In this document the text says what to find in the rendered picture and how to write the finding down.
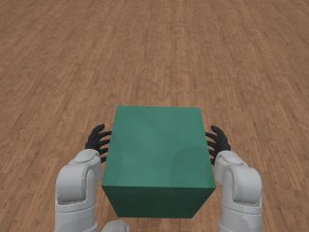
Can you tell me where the left robot forearm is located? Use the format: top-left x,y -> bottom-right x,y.
53,149 -> 102,232

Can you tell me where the carton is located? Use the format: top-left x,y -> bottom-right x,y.
101,105 -> 216,218

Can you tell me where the robot right hand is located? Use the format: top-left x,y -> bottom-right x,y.
205,125 -> 231,166

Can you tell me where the robot left thigh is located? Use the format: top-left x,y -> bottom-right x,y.
100,219 -> 130,232

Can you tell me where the right robot forearm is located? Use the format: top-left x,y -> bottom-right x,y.
214,150 -> 263,232

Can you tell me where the robot left hand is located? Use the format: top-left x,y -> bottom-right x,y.
85,124 -> 112,163

